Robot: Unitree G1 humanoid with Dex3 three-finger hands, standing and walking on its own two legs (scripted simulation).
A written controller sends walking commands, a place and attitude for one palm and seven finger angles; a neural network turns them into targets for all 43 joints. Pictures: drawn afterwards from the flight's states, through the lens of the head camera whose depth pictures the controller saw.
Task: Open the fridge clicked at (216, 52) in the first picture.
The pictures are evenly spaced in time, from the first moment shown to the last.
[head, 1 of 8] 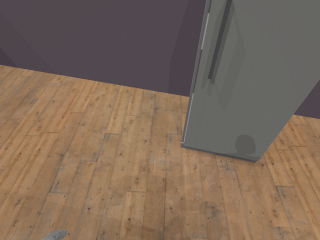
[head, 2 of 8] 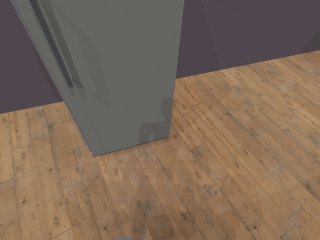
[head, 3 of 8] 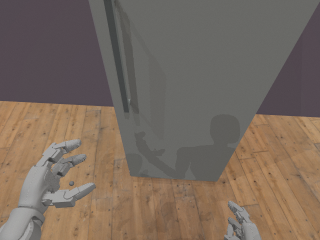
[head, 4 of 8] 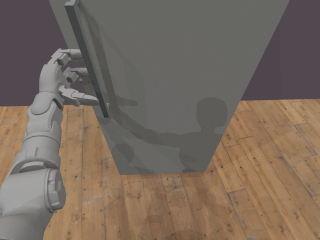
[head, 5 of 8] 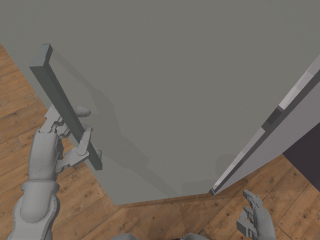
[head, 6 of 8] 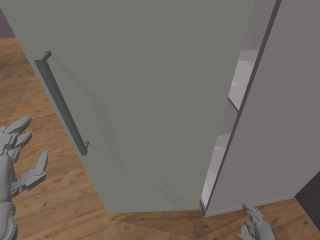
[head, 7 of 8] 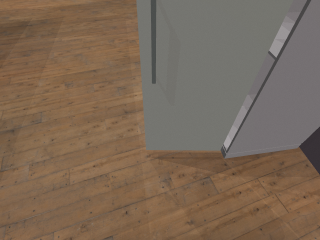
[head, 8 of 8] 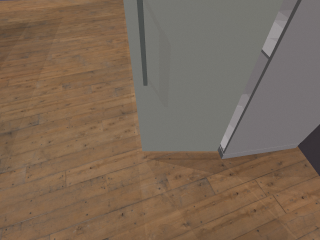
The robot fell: no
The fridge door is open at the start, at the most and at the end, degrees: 0 89 81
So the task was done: yes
